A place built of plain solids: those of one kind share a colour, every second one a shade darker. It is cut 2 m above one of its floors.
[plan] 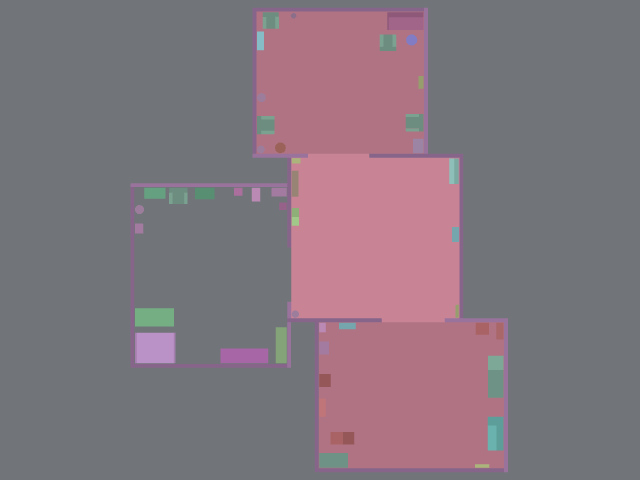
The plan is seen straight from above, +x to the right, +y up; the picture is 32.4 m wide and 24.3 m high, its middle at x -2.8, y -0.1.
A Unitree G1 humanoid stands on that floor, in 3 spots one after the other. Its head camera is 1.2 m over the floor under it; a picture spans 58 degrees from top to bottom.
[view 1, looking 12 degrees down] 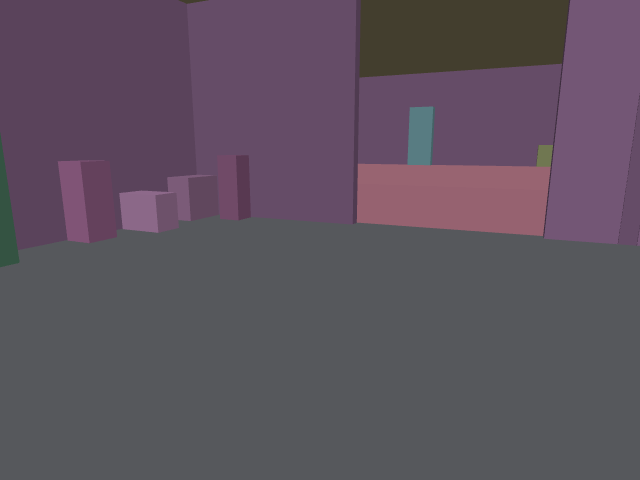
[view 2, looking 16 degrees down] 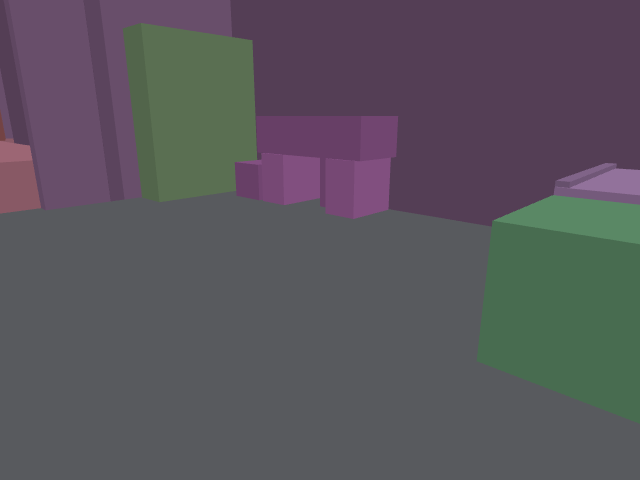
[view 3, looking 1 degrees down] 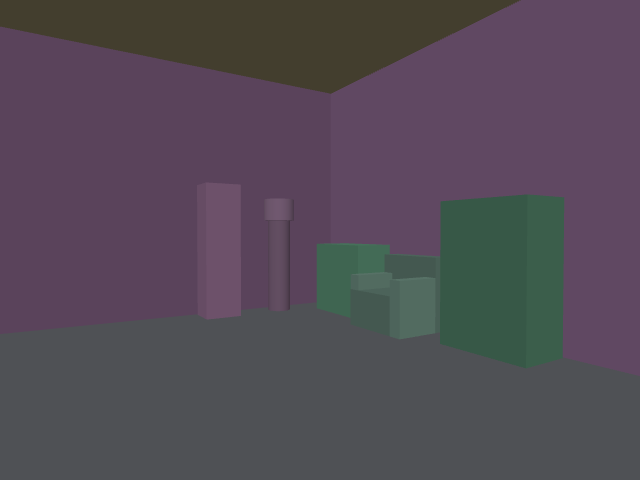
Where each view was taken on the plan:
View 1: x -10.92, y -2.79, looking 24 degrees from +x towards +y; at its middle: ground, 5.77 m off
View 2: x -10.94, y -1.59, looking -47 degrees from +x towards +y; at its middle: ground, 4.35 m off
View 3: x -5.88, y -1.59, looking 148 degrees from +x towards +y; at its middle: wall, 7.45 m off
